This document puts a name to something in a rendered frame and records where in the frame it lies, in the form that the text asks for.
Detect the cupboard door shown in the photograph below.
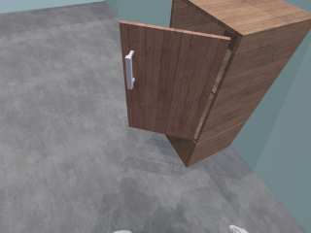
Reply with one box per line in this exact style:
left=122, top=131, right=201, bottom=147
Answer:
left=119, top=20, right=231, bottom=140

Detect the handle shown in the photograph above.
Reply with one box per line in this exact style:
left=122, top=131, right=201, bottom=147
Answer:
left=125, top=50, right=135, bottom=90

